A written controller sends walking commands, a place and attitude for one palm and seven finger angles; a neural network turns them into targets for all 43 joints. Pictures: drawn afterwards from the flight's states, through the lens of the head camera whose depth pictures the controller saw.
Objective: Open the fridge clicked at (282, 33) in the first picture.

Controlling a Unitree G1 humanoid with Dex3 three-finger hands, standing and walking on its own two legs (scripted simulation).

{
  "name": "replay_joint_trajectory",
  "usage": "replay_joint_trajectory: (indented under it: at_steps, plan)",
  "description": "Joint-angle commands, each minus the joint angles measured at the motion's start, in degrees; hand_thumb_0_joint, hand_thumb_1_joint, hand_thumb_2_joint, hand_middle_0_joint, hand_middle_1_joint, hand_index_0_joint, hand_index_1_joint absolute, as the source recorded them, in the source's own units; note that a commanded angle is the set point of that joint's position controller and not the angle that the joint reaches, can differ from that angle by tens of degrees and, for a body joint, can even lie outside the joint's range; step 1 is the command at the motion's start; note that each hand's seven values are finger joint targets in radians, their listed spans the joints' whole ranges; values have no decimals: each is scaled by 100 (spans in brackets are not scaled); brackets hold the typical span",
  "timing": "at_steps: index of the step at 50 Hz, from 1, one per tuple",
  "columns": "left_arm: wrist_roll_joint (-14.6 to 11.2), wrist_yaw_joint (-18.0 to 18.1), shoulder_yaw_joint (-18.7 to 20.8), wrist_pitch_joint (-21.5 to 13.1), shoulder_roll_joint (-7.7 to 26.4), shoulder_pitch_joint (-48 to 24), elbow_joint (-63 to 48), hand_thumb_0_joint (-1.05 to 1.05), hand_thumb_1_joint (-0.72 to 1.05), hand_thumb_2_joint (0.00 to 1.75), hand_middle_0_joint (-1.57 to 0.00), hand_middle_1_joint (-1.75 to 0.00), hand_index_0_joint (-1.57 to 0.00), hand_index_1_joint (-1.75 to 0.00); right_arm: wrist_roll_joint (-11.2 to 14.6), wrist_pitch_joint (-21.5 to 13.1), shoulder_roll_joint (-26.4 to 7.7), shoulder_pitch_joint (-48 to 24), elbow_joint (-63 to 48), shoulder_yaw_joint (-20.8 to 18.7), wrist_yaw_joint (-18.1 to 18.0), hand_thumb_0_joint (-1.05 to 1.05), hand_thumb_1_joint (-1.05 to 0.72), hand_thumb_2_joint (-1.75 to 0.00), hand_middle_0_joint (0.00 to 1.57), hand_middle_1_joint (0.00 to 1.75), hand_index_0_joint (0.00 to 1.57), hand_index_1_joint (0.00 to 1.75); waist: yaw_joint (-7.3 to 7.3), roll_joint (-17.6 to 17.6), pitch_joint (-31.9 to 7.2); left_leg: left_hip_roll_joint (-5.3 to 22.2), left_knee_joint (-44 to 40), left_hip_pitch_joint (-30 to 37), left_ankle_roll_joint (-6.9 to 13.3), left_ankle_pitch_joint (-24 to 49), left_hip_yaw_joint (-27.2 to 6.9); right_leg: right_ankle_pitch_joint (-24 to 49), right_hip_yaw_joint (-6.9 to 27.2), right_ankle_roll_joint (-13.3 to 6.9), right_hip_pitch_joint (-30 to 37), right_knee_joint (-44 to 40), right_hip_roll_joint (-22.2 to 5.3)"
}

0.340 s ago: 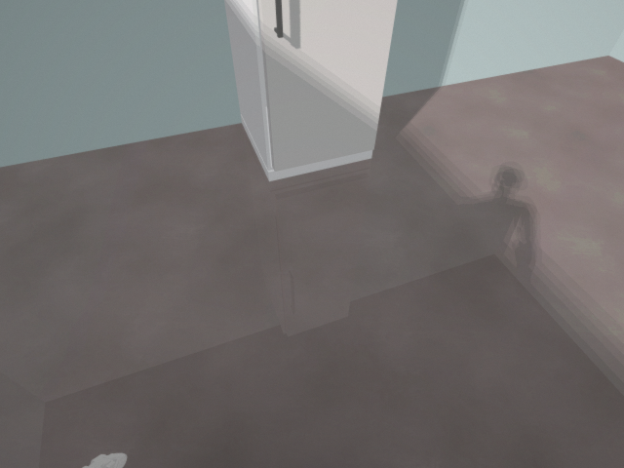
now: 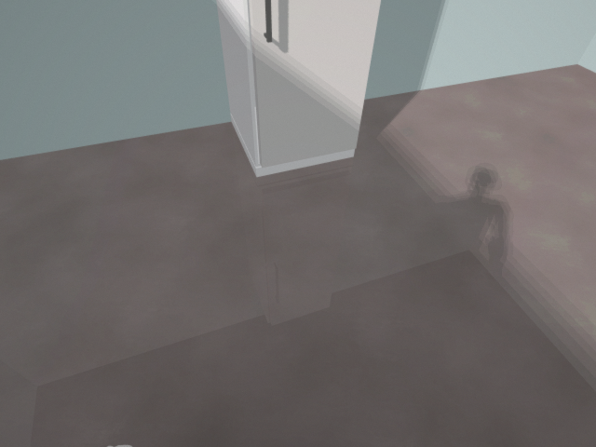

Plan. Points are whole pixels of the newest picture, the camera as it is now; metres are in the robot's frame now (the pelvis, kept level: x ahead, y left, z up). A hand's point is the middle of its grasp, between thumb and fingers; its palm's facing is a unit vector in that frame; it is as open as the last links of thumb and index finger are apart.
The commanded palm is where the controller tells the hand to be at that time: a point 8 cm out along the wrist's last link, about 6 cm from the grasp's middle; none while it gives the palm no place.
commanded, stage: stand and wait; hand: left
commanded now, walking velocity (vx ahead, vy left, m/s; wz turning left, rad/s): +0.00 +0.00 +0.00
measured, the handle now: out of the picture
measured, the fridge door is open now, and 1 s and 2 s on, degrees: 0 0 0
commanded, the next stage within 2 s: look at it before walking up in 0.48 s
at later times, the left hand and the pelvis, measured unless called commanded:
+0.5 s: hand out of the picture +0.06 +0.25 -0.15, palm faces -0.04 -0.94 -0.34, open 7.4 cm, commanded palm none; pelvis -0.01 +0.00 +0.00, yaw +0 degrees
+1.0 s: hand out of the picture +0.08 +0.24 -0.15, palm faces -0.04 -0.94 -0.34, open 7.4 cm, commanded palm none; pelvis +0.00 -0.01 +0.00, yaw +0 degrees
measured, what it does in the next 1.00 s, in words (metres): stands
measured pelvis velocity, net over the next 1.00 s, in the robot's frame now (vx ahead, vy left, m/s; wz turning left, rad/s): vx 0.00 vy -0.01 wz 0.00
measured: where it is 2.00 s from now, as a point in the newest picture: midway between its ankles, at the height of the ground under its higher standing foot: outside the picture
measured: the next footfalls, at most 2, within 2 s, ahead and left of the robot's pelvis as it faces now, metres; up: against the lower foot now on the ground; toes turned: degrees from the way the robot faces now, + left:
left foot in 1.94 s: +0.30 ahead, +0.11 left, +0.00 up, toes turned -3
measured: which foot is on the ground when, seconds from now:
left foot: down 0.00-1.00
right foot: down 0.00-1.00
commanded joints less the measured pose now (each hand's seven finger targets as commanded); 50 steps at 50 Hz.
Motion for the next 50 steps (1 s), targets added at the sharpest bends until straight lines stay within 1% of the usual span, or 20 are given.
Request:
replay_joint_trajectory:
  at_steps: [1, 4, 7, 9, 11, 17, 21, 22, 24, 26, 27, 29, 33, 34, 35, 39, 40, 41, 45, 50]
  plan:
    - [7, 59, 284, -122, 1249, -306, -339, 0, 90, 90, -20, -30, -20, -30, -13, -163, -1227, -306, -329, -276, -63, 0, -90, -90, 20, 30, 20, 30, -3, 91, -261, 657, -544, 25, 201, 802, -528, 672, 514, -259, -46, -553, -543]
    - [4, 56, 284, -125, 1266, -292, -272, 0, 90, 90, -20, -30, -20, -30, -3, -162, -1244, -292, -266, -270, -62, 0, -90, -90, 20, 30, 20, 30, 0, 62, -319, 670, -556, 60, 196, 795, -538, 665, 518, -256, -2, -580, -548]
    - [-3, 53, 272, -129, 1267, -251, -201, 0, 90, 90, -20, -30, -20, -30, 3, -166, -1254, -274, -192, -266, -59, 0, -90, -90, 20, 30, 20, 30, 14, 99, -291, 678, -605, 67, 195, 762, -553, 632, 527, -255, 6, -627, -561]
    - [0, 53, 271, -131, 1280, -263, -174, 0, 90, 90, -20, -30, -20, -30, 7, -155, -1259, -243, -151, -262, -57, 0, -90, -90, 20, 30, 20, 30, 4, 7, -239, 679, -614, 46, 187, 707, -557, 562, 541, -259, -24, -672, -573]
    - [-1, 47, 266, -126, 1288, -261, -131, 0, 90, 90, -20, -30, -20, -30, 5, -145, -1270, -235, -113, -260, -51, 0, -90, -90, 20, 30, 20, 30, 9, 33, -140, 664, -675, -10, 178, 502, -577, 322, 577, -256, -86, -742, -568]
    - [0, 41, 256, -128, 1305, -237, -69, 0, 90, 90, -20, -30, -20, -30, 6, -148, -1295, -168, -26, -255, -42, 0, -90, -90, 20, 30, 20, 30, 6, 34, -149, 673, -715, -11, 170, 438, -590, 206, 604, -257, -108, -795, -575]
    - [-2, 44, 252, -123, 1299, -242, -55, 0, 90, 90, -20, -30, -20, -30, 9, -164, -1319, -156, 10, -249, -42, 0, -90, -90, 20, 30, 20, 30, 7, 74, -244, 711, -758, 48, 177, 548, -605, 385, 555, -242, -36, -725, -554]
    - [1, 45, 248, -118, 1296, -255, -46, 0, 90, 90, -20, -30, -20, -30, 10, -159, -1319, -161, 22, -248, -42, 0, -90, -90, 20, 30, 20, 30, 11, 76, -186, 715, -793, 2, 178, 483, -618, 338, 561, -237, -47, -740, -539]
    - [7, 44, 250, -119, 1299, -247, -42, 0, 90, 90, -20, -30, -20, -30, 12, -161, -1314, -184, 23, -249, -41, 0, -90, -90, 20, 30, 20, 30, 11, 101, -184, 716, -793, 13, 183, 497, -607, 367, 565, -243, -59, -738, -546]
    - [6, 44, 250, -123, 1294, -243, -38, 0, 90, 90, -20, -30, -20, -30, 11, -167, -1318, -189, 34, -244, -42, 0, -90, -90, 20, 30, 20, 30, 22, 48, -202, 718, -791, 46, 179, 575, -600, 460, 551, -234, -48, -724, -549]
    - [8, 45, 253, -121, 1288, -258, -33, 0, 90, 90, -20, -30, -20, -30, 13, -170, -1323, -177, 36, -242, -44, 0, -90, -90, 20, 30, 20, 30, 7, 105, -221, 729, -804, 44, 177, 604, -598, 494, 548, -233, -11, -723, -547]
    - [11, 50, 260, -136, 1295, -249, -36, 0, 90, 90, -20, -30, -20, -30, 16, -173, -1303, -190, 24, -245, -44, 0, -90, -90, 20, 30, 20, 30, 18, -6, -284, 725, -746, 108, 176, 765, -572, 658, 549, -237, 19, -710, -565]
    - [11, 55, 260, -146, 1297, -262, -52, 0, 90, 90, -20, -30, -20, -30, 21, -166, -1310, -201, 21, -250, -43, 0, -90, -90, 20, 30, 20, 30, 2, -10, -316, 724, -723, 198, 163, 887, -549, 798, 554, -240, 19, -713, -568]
    - [12, 57, 260, -142, 1296, -296, -58, 0, 90, 90, -20, -30, -20, -30, 16, -164, -1299, -221, 23, -249, -44, 0, -90, -90, 20, 30, 20, 30, 2, 54, -232, 725, -745, 153, 158, 874, -542, 794, 544, -235, 10, -728, -571]
    - [11, 58, 263, -139, 1293, -276, -56, 0, 90, 90, -20, -30, -20, -30, 12, -171, -1302, -217, 32, -245, -45, 0, -90, -90, 20, 30, 20, 30, 4, 54, -313, 727, -752, 200, 161, 930, -549, 842, 538, -233, 54, -702, -569]
    - [15, 57, 262, -142, 1300, -306, -58, 0, 90, 90, -20, -30, -20, -30, 19, -161, -1293, -241, 13, -241, -46, 0, -90, -90, 20, 30, 20, 30, 5, 11, -224, 727, -768, 169, 156, 899, -543, 829, 548, -234, 39, -751, -578]
    - [13, 54, 262, -143, 1295, -281, -63, 0, 90, 90, -20, -30, -20, -30, 17, -161, -1295, -267, 19, -240, -43, 0, -90, -90, 20, 30, 20, 30, 15, 64, -222, 724, -766, 194, 152, 865, -521, 800, 556, -232, 17, -771, -582]
    - [14, 54, 261, -146, 1310, -297, -67, 0, 90, 90, -20, -30, -20, -30, 16, -161, -1293, -261, 12, -242, -43, 0, -90, -90, 20, 30, 20, 30, 3, 18, -257, 715, -754, 215, 149, 914, -534, 847, 560, -235, 46, -772, -580]
    - [12, 54, 261, -150, 1306, -312, -73, 0, 90, 90, -20, -30, -20, -30, 20, -160, -1292, -258, 12, -234, -45, 0, -90, -90, 20, 30, 20, 30, 3, 19, -264, 720, -767, 222, 147, 969, -545, 907, 564, -237, 82, -782, -584]
    - [7, 56, 270, -157, 1314, -293, -65, 0, 90, 90, -20, -30, -20, -30, 21, -164, -1307, -258, 23, -223, -52, 0, -90, -90, 20, 30, 20, 30, 4, 7, -369, 737, -746, 315, 134, 1174, -521, 1151, 537, -240, 191, -762, -600]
